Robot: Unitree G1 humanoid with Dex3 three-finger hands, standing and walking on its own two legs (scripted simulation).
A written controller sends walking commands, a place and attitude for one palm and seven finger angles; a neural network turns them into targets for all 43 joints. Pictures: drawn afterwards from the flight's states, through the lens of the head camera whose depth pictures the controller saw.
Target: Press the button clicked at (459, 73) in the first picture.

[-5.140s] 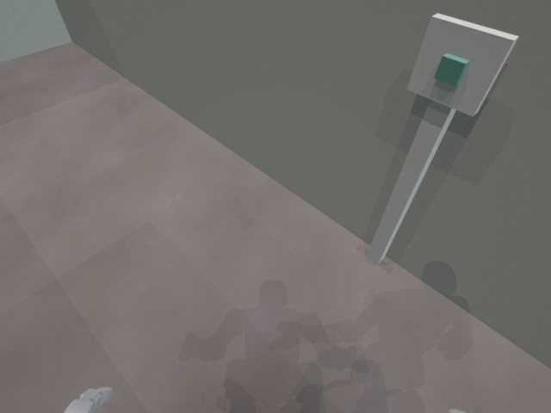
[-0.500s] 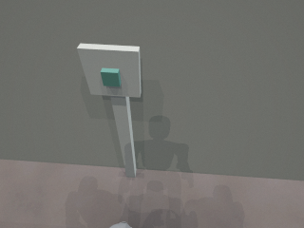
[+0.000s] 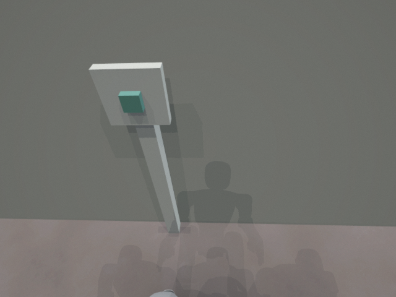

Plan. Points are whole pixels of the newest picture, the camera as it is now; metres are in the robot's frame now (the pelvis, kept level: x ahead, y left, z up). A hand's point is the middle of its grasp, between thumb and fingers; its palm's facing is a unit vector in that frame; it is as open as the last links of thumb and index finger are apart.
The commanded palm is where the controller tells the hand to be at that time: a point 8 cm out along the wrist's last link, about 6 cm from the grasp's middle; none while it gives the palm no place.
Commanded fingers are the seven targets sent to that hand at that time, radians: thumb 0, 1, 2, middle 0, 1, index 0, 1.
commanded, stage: come to a stop and stand still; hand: left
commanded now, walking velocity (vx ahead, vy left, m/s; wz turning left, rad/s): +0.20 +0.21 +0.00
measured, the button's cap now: (132, 101) +0.56 +0.22 +0.12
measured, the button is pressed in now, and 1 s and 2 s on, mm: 0 0 0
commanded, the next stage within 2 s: look again from close up in 0.80 s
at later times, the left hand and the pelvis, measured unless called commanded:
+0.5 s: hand out of the picture -0.04 +0.21 -0.18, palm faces +0.10 -0.98 -0.15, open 7.4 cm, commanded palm none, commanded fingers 0.00 0.90 0.90 -0.20 -0.30 -0.20 -0.30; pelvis +0.01 +0.05 +0.01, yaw +1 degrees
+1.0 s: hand out of the picture +0.02 +0.23 -0.17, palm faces -0.01 -0.97 -0.23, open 7.3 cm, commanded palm none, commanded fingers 0.00 0.90 0.90 -0.20 -0.30 -0.20 -0.30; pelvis +0.00 +0.05 +0.00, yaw +0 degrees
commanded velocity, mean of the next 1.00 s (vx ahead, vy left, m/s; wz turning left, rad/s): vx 0.02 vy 0.03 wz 0.00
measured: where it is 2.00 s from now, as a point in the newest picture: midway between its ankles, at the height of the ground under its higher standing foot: outside the picture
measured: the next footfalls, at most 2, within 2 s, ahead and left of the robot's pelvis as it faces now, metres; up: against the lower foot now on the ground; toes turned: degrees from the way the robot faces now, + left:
left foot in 0.36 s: +0.02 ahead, +0.16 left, +0.00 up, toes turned +7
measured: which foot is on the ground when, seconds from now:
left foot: up 0.00-0.34, down 0.36-1.00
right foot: down 0.00-1.00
